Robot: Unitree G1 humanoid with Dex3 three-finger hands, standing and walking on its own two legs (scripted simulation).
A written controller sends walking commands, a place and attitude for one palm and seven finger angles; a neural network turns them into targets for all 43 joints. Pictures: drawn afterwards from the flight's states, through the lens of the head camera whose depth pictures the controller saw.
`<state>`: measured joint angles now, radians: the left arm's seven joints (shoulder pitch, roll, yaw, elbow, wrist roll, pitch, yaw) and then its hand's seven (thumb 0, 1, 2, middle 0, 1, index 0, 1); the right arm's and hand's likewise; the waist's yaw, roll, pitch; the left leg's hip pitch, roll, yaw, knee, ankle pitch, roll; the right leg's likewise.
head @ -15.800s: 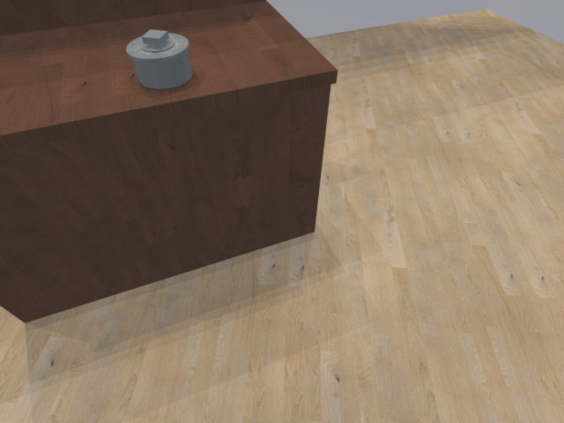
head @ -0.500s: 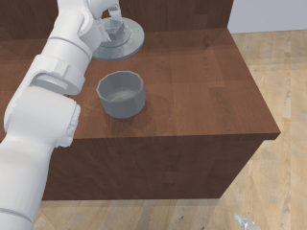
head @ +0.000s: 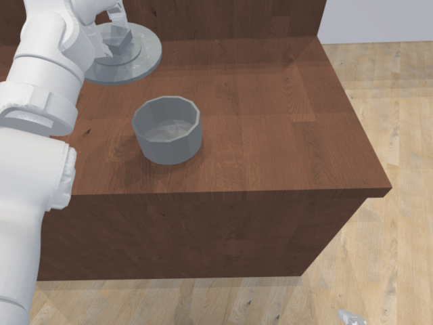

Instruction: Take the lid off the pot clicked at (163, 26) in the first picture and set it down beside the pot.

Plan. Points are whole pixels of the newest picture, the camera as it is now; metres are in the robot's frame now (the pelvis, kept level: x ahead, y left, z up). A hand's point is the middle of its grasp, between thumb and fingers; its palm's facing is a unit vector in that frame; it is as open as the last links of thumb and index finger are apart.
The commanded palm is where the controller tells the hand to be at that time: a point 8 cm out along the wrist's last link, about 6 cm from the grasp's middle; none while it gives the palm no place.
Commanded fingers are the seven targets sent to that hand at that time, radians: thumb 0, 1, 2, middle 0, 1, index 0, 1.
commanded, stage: move the lid sideways beside the pot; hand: left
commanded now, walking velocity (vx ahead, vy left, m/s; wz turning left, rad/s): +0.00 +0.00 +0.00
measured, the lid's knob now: (112, 39) +0.53 +0.15 +0.26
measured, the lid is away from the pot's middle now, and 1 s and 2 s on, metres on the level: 0.06 0.19 0.24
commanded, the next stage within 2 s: lower the lid onto the table in 1.56 s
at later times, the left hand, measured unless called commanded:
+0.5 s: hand (60, 42) +0.49 +0.22 +0.27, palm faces -0.23 -0.07 -0.97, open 8.4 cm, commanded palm +0.47 +0.23 +0.35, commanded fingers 0.00 0.63 1.03 -0.98 -1.17 -0.70 -1.04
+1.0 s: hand (11, 53) +0.47 +0.29 +0.27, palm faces -0.24 -0.08 -0.97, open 8.4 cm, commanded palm +0.47 +0.29 +0.35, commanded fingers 0.00 0.63 1.03 -0.98 -1.17 -0.70 -1.04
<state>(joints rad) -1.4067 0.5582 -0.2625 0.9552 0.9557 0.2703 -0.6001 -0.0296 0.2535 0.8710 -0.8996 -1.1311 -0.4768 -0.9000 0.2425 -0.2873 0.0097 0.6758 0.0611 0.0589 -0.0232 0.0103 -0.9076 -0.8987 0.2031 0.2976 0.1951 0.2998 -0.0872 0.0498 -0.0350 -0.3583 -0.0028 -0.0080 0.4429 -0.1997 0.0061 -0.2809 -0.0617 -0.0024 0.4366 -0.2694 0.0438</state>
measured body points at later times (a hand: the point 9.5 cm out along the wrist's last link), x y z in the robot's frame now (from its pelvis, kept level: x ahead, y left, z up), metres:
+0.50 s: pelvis +0.00 +0.01 +0.00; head +0.05 -0.01 +0.45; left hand +0.50 +0.22 +0.33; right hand +0.09 -0.26 -0.13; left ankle +0.01 +0.12 -0.74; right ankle -0.04 -0.15 -0.74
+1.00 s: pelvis +0.00 +0.01 +0.00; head +0.05 +0.00 +0.45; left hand +0.47 +0.29 +0.33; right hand +0.07 -0.26 -0.13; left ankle +0.01 +0.12 -0.74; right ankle -0.04 -0.15 -0.74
